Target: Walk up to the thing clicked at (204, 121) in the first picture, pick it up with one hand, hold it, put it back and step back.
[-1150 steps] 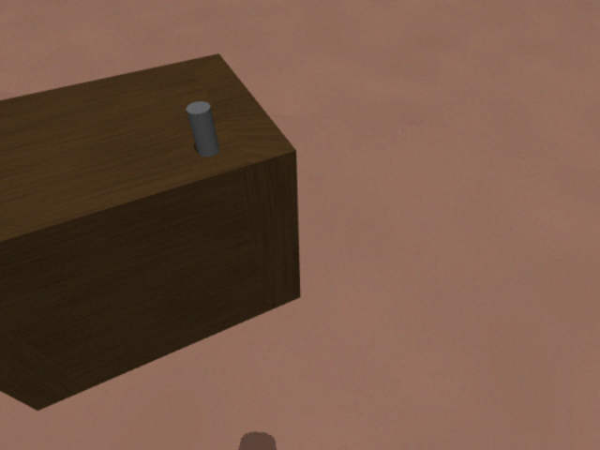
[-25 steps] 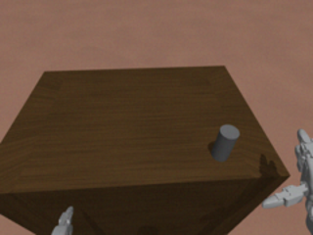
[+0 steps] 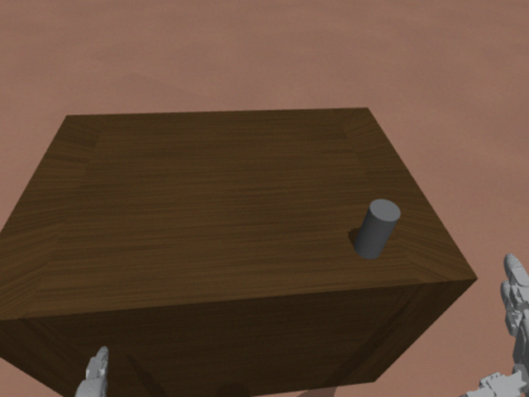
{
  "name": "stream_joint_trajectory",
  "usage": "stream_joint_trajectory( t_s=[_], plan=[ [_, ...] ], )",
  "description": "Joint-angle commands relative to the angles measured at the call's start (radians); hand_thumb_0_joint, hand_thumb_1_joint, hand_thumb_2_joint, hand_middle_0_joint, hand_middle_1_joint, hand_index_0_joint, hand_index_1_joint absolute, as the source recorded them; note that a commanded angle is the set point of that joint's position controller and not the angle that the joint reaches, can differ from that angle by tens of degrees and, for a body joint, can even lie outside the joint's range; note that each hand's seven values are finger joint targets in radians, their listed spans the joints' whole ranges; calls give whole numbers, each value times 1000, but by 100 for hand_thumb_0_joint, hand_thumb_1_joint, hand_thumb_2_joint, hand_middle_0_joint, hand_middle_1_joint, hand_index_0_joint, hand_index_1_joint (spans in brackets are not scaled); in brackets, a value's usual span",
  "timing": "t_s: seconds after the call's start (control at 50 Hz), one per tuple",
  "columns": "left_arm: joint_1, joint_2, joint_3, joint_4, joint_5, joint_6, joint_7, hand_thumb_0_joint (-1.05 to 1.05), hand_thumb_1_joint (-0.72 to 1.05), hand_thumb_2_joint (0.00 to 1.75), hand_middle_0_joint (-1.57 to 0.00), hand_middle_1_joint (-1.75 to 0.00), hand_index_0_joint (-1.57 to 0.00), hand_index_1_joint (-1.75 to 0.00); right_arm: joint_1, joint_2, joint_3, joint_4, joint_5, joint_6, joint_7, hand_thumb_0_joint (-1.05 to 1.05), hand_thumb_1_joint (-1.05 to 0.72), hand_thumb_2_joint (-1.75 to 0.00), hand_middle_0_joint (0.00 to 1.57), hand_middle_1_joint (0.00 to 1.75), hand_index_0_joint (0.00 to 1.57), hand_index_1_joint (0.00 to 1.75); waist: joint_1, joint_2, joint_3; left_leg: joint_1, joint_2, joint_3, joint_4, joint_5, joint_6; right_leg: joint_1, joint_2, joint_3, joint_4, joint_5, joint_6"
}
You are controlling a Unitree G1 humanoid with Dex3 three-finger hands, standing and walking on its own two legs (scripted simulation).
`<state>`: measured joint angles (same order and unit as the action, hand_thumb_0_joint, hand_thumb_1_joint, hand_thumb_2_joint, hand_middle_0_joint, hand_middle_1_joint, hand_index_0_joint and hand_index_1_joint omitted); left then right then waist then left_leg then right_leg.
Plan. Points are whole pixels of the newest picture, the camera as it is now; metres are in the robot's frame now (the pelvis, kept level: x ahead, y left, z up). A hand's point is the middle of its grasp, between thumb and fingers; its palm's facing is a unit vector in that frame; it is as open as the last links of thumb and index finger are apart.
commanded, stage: sink last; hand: right
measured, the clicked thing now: (375, 230) +0.43 -0.21 -0.01
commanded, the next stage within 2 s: home in 0.12 s
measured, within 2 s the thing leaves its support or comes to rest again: neither
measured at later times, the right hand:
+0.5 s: hand (450, 366) +0.18 -0.24 +0.01, palm faces +0.19 +0.94 -0.29, open 17.4 cm
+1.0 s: hand (391, 369) +0.20 -0.20 -0.09, palm faces +0.07 +0.97 -0.23, open 17.5 cm
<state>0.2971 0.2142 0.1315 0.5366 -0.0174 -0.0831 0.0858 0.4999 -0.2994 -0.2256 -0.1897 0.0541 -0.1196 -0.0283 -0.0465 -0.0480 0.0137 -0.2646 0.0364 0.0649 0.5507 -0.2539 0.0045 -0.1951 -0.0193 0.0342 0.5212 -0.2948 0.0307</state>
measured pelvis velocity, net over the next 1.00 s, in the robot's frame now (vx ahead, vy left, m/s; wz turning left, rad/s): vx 0.02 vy -0.02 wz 0.03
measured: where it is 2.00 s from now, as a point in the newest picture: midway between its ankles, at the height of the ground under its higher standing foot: outside the picture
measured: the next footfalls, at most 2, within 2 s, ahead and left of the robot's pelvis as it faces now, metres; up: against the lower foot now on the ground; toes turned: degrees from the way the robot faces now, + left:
none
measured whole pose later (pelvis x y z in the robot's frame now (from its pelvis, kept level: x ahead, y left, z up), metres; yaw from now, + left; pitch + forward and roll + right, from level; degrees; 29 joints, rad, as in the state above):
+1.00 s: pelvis +0.02 -0.02 +0.01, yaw +2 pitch +0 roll +1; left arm 0.20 0.19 -0.01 0.67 -0.01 -0.08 0.05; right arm 0.22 -0.18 -0.01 0.55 0.01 -0.10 -0.08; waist 0.00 -0.01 0.03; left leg -0.22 0.03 0.03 0.44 -0.21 -0.02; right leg -0.17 -0.02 0.00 0.46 -0.29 0.01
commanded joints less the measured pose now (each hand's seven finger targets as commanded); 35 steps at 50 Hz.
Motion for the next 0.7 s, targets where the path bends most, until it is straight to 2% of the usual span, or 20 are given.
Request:
stream_joint_trajectory(
  t_s=[0.0, 0.04, 0.06, 0.08, 0.1, 0.12, 0.14, 0.16, 0.2, 0.22, 0.24, 0.26, 0.3, 0.38, 0.44, 0.48, 0.52, 0.58, 0.62, 0.68],
  plan=[
    [-137, 164, 79, -137, 14, -68, 11, 0, -53, 5, -5, -5, -5, -5, -36, -235, -215, -143, 7, -108, -38, 0, 58, -5, 5, 6, 5, 6, -27, 75, -30, 91, 31, -35, -171, -25, -20, -90, 54, -73, -78, 64, -47],
    [-164, 180, 91, -167, 13, -76, 7, 0, -54, 7, -5, -5, -5, -5, -37, -208, -193, -106, 5, -121, -32, 0, 57, -5, 5, 6, 5, 6, -17, 114, -34, 92, 25, -31, -180, -36, -21, -78, 45, -69, -88, 59, -47],
    [-180, 126, 39, -170, 10, -81, -3, 0, -53, 6, -5, -5, -5, -5, -34, -151, -147, -108, 5, -134, -23, 0, 57, -5, 5, 6, 5, 6, -26, 109, -19, 86, 28, -34, -183, -45, -20, -75, 43, -73, -93, 64, -44],
    [-155, 103, 21, -141, 7, -79, -7, 0, -53, 6, -5, -5, -5, -5, -23, -148, -133, -86, -2, -143, -19, 0, 56, -5, 5, 6, 5, 6, -23, 122, -24, 90, 21, -26, -178, -24, -18, -64, 40, -71, -99, 79, -44],
    [-166, 60, -28, -132, 4, -79, -15, 0, -54, 7, -5, -5, -5, -5, -29, -122, -101, -87, -5, -155, -13, 0, 55, -6, 5, 6, 5, 6, -29, 108, -22, 93, 18, -26, -176, -12, -17, -59, 38, -73, -106, 86, -43],
    [-176, 55, -36, -152, 1, -84, -16, 0, -54, 7, -5, -5, -5, -6, -63, -99, -67, -108, -6, -163, -9, 0, 54, -6, 5, 6, 5, 6, -12, 124, -28, 88, 12, -18, -177, -11, -17, -47, 37, -72, -114, 87, -44],
    [-152, 80, -21, -155, 1, -85, -15, 0, -54, 8, -5, -5, -5, -6, -87, -132, -102, -116, -7, -171, -11, 0, 52, -6, 5, 6, 5, 6, -13, 127, -48, 98, 4, -9, -168, 5, -17, -39, 32, -67, -124, 91, -44],
    [-120, 128, 22, -168, 0, -84, -8, 0, -53, 8, -5, -5, -5, -6, -94, -166, -130, -110, -8, -175, -15, 0, 51, -6, 5, 6, 5, 6, 0, 121, -64, 104, -4, 4, -161, 33, -15, -21, 33, -65, -134, 101, -46],
    [-111, 163, 43, -231, 2, -91, -4, 0, -52, 8, -5, -6, -5, -6, -110, -170, -130, -144, -5, -185, -12, 0, 51, -6, 5, 6, 5, 6, 13, 126, -101, 121, -10, 14, -159, 66, -17, 2, 35, -64, -143, 115, -50],
    [-75, 189, 72, -200, 4, -88, 1, 0, -44, 16, -12, -14, -13, -14, -91, -211, -175, -134, -6, -187, -17, 0, 50, -9, 6, 6, 6, 6, 6, 94, -98, 124, -7, 13, -154, 87, -15, 12, 39, -66, -146, 129, -47],
    [-19, 188, 82, -151, 3, -82, 3, 0, -36, 24, -12, -18, -13, -18, -74, -232, -192, -94, -8, -181, -20, 0, 52, -8, 6, 6, 6, 6, 13, 68, -71, 120, -6, 13, -160, 98, -14, 15, 42, -68, -151, 133, -48],
    [-29, 126, 20, -134, 1, -80, -6, 0, -28, 32, -12, -17, -12, -17, -69, -195, -160, -85, -7, -179, -16, 0, 54, -7, 5, 6, 5, 6, -4, 35, -23, 108, -8, 18, -164, 83, -9, -7, 42, -65, -160, 124, -45],
    [-78, 72, -16, -140, -5, -88, -15, 0, -12, 48, -13, -18, -13, -18, -79, -166, -134, -76, -6, -179, -15, 0, 55, -6, 5, 5, 5, 5, -2, 5, 2, 110, -10, 18, -172, 54, -5, -27, 40, -67, -169, 98, -43],
    [-189, -50, -151, -52, -6, -91, -39, 0, 20, 55, -14, -20, -14, -20, -71, -34, 39, 43, -16, -157, 3, 0, 56, -5, 5, 5, 5, 5, 9, -36, 79, 74, -18, 20, -184, 13, 1, -84, 36, -71, -183, 48, -40],
    [-211, 77, -62, -28, -1, -98, -33, 0, 44, 64, -15, -22, -15, -22, -76, -24, 83, 146, -22, -142, 6, 0, 54, -6, 5, 6, 5, 6, 38, -19, 33, 69, -36, 33, -158, 42, 7, -69, 15, -49, -185, 70, -31],
    [-195, 154, -2, -38, 4, -99, -25, 0, 52, 68, -16, -23, -16, -23, -69, -46, 71, 219, -29, -131, 2, 0, 56, -5, 5, 5, 5, 5, 55, 32, -41, 91, -38, 36, -147, 101, 3, -27, 10, -46, -167, 130, -31],
    [-170, 184, 27, -56, 8, -99, -17, 0, 62, 75, -17, -25, -17, -25, -93, -48, 76, 287, -36, -116, 0, 0, 57, -4, 5, 5, 5, 5, 74, 74, -96, 104, -35, 33, -144, 150, -4, 17, 11, -46, -150, 178, -34],
    [-191, 149, 1, -55, 8, -95, -11, 0, 82, 86, -19, -28, -19, -28, -224, -46, 94, 347, -45, -97, -10, 0, 59, -4, 5, 5, 5, 5, 68, 84, -126, 112, -33, 28, -137, 181, -4, 36, 8, -39, -144, 216, -33],
    [-239, 104, -44, -77, 3, -94, -6, 0, 89, 90, -20, -29, -20, -29, -294, -20, 128, 441, -47, -79, -16, 0, 59, -3, 5, 5, 5, 5, 69, 120, -126, 113, -28, 19, -142, 167, -6, 16, 10, -42, -138, 196, -39],
    [-273, -27, -149, -53, -6, -90, -10, 0, 90, 90, -20, -30, -20, -30, -370, 15, 177, 543, -52, -66, -21, 0, 60, -3, 5, 4, 5, 4, 45, 50, -114, 120, -17, 3, -148, 117, -1, -35, 22, -56, -142, 138, -37]
  ],
)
